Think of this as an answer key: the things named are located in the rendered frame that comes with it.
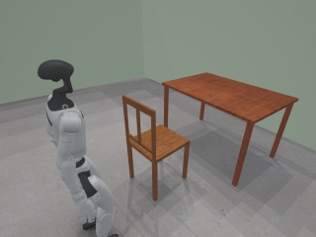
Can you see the chair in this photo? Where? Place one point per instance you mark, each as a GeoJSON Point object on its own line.
{"type": "Point", "coordinates": [155, 144]}

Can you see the robot left forearm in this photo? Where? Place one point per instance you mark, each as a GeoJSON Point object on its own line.
{"type": "Point", "coordinates": [52, 139]}

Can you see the robot right forearm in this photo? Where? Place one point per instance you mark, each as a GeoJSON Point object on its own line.
{"type": "Point", "coordinates": [69, 175]}

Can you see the robot left shin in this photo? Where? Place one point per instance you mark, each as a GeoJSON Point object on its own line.
{"type": "Point", "coordinates": [90, 217]}

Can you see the robot right hand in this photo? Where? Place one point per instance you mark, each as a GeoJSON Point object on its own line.
{"type": "Point", "coordinates": [85, 208]}

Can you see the table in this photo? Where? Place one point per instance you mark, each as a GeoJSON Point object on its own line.
{"type": "Point", "coordinates": [243, 101]}

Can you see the humanoid robot torso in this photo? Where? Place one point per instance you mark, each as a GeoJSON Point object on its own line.
{"type": "Point", "coordinates": [82, 165]}

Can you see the robot right upper arm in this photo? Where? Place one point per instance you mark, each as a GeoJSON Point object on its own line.
{"type": "Point", "coordinates": [69, 128]}

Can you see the robot left upper arm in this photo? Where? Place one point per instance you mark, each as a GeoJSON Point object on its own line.
{"type": "Point", "coordinates": [48, 127]}

